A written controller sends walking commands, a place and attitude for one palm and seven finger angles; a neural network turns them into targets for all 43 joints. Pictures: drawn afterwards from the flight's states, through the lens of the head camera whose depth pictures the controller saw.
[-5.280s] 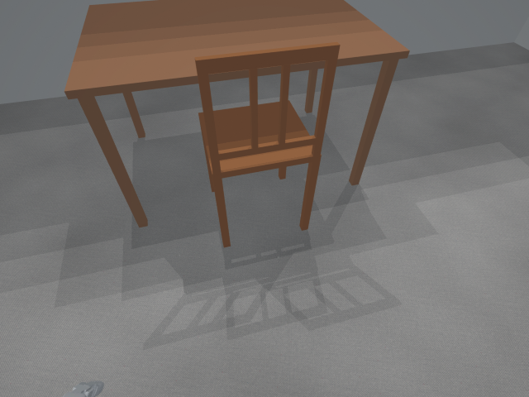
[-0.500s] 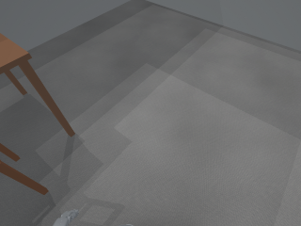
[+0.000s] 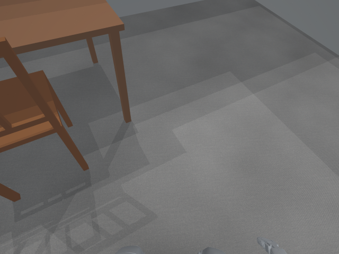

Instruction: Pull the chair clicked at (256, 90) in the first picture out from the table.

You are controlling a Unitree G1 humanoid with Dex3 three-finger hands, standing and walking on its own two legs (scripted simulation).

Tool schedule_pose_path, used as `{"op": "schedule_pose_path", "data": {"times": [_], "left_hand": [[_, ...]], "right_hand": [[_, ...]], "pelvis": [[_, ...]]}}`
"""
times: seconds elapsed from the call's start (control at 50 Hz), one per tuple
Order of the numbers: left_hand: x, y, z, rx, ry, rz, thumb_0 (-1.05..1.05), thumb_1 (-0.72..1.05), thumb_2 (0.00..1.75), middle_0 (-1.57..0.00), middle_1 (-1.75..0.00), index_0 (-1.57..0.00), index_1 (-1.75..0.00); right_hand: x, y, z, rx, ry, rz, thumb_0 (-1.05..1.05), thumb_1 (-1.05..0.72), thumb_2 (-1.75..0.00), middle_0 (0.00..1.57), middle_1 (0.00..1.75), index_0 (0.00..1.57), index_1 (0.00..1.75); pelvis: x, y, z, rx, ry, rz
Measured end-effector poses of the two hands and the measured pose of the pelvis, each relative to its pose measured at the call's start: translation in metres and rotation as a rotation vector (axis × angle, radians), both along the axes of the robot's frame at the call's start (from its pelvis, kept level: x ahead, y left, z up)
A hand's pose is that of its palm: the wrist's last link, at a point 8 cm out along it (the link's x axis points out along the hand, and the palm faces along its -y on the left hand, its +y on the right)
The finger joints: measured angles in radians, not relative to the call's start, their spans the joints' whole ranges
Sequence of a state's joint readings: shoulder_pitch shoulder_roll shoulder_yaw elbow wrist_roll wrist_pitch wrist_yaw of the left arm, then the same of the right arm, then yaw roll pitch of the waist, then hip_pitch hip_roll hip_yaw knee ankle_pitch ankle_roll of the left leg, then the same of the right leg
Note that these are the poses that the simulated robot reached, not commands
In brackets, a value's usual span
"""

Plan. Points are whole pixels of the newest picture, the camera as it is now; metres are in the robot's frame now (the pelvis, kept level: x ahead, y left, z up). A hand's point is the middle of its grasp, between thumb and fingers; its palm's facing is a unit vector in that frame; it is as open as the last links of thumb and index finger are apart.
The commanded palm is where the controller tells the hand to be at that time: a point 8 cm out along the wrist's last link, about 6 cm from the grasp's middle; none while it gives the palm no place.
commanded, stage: turn to face it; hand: left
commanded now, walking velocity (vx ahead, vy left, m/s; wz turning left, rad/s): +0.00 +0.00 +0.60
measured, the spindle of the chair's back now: out of the picture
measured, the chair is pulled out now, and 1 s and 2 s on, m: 0.00 0.00 0.00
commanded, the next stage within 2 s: take the last steps up to it in 0.88 s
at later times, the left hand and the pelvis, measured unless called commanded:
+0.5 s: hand out of the picture +0.09 +0.19 -0.12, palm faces +0.29 -0.92 -0.28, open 7.3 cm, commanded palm none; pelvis +0.03 -0.03 +0.01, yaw +19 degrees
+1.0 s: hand out of the picture -0.08 +0.23 -0.16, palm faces +0.56 -0.80 -0.23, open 7.4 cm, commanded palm none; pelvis +0.01 +0.03 +0.02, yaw +31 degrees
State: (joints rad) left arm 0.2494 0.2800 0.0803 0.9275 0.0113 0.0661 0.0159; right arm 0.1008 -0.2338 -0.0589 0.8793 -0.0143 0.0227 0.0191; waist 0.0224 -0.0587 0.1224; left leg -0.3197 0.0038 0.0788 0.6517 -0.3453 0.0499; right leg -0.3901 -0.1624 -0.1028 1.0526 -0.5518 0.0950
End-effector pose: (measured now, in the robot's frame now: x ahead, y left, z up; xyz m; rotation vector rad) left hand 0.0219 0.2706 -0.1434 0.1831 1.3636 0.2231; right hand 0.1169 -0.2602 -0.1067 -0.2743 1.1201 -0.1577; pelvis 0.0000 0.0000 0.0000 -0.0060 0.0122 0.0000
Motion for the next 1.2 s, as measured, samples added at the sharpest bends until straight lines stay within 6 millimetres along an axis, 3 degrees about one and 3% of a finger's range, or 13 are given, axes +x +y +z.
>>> {"op": "schedule_pose_path", "data": {"times": [0.1,0.2,0.32,0.4,0.52,0.62,0.7,0.8,0.86,0.94,1.04,1.12,1.2], "left_hand": [[0.021,0.014,0.016,0.006,-0.088,0.039,0.00,0.91,0.90,-0.20,-0.30,-0.20,-0.30],[0.046,0.014,0.029,0.015,-0.187,0.062,0.00,0.91,0.90,-0.20,-0.30,-0.20,-0.30],[0.072,-0.003,0.040,0.030,-0.278,0.085,0.00,0.91,0.90,-0.20,-0.30,-0.20,-0.30],[0.076,-0.019,0.044,0.061,-0.332,0.102,0.00,0.91,0.90,-0.20,-0.30,-0.20,-0.30],[0.039,-0.037,0.051,0.078,-0.288,0.180,0.00,0.90,0.90,-0.20,-0.30,-0.21,-0.30],[-0.005,-0.042,0.046,0.068,-0.211,0.274,0.00,0.90,0.90,-0.20,-0.30,-0.21,-0.30],[-0.049,-0.040,0.035,0.046,-0.138,0.357,0.00,0.90,0.90,-0.20,-0.30,-0.21,-0.30],[-0.108,-0.027,0.007,0.007,-0.042,0.468,0.00,0.90,0.90,-0.20,-0.30,-0.21,-0.30],[-0.132,-0.018,0.000,-0.007,0.019,0.513,0.00,0.90,0.90,-0.20,-0.30,-0.20,-0.30],[-0.138,-0.009,0.006,-0.017,0.013,0.542,0.00,0.91,0.90,-0.20,-0.30,-0.20,-0.30],[-0.125,-0.001,0.017,-0.013,-0.062,0.550,0.00,0.91,0.90,-0.20,-0.30,-0.20,-0.30],[-0.109,-0.001,0.023,-0.012,-0.110,0.538,0.00,0.91,0.90,-0.19,-0.30,-0.20,-0.30],[-0.087,-0.004,0.028,-0.008,-0.155,0.513,0.00,0.91,0.90,-0.20,-0.30,-0.20,-0.30]], "right_hand": [[0.004,0.019,0.009,0.001,0.028,0.045,0.00,-0.90,-0.90,0.20,0.29,0.20,0.30],[0.004,0.026,0.006,0.023,0.069,0.075,0.00,-0.90,-0.90,0.20,0.30,0.20,0.30],[0.003,0.016,-0.007,0.045,0.118,0.096,0.00,-0.90,-0.90,0.21,0.30,0.20,0.30],[0.010,0.000,-0.024,0.063,0.142,0.115,0.01,-0.90,-0.90,0.21,0.30,0.20,0.30],[0.033,-0.009,-0.027,0.061,0.159,0.179,0.01,-0.90,-0.90,0.20,0.29,0.20,0.30],[0.057,0.003,-0.021,0.054,0.161,0.263,0.01,-0.91,-0.90,0.20,0.29,0.20,0.30],[0.082,0.030,-0.017,0.037,0.147,0.347,0.01,-0.91,-0.90,0.20,0.29,0.20,0.30],[0.114,0.081,-0.013,0.009,0.063,0.463,0.01,-0.91,-0.90,0.20,0.29,0.20,0.30],[0.122,0.109,-0.004,0.010,0.010,0.508,0.01,-0.91,-0.90,0.20,0.29,0.20,0.30],[0.117,0.131,0.008,0.008,-0.003,0.538,0.00,-0.91,-0.90,0.20,0.29,0.20,0.30],[0.102,0.144,0.010,0.031,0.025,0.551,0.00,-0.90,-0.90,0.20,0.29,0.20,0.30],[0.085,0.141,0.003,0.057,0.058,0.536,0.00,-0.90,-0.90,0.20,0.30,0.20,0.30],[0.069,0.121,-0.007,0.060,0.108,0.495,0.00,-0.91,-0.90,0.21,0.30,0.20,0.30]], "pelvis": [[0.005,0.007,0.013,-0.021,0.001,0.061],[0.010,0.006,0.017,-0.023,0.006,0.124],[0.016,-0.008,0.015,-0.013,0.011,0.203],[0.022,-0.024,0.005,0.010,0.018,0.251],[0.026,-0.031,0.011,0.024,-0.007,0.336],[0.028,-0.028,0.014,0.041,-0.013,0.402],[0.026,-0.017,0.012,0.039,-0.012,0.443],[0.021,0.008,-0.001,0.011,-0.011,0.490],[0.016,0.018,-0.001,0.010,-0.021,0.493],[0.012,0.027,0.010,-0.010,-0.032,0.520],[0.009,0.032,0.018,-0.014,-0.035,0.546],[0.011,0.033,0.020,-0.006,-0.035,0.564],[0.019,0.032,0.019,0.008,-0.031,0.580]]}}
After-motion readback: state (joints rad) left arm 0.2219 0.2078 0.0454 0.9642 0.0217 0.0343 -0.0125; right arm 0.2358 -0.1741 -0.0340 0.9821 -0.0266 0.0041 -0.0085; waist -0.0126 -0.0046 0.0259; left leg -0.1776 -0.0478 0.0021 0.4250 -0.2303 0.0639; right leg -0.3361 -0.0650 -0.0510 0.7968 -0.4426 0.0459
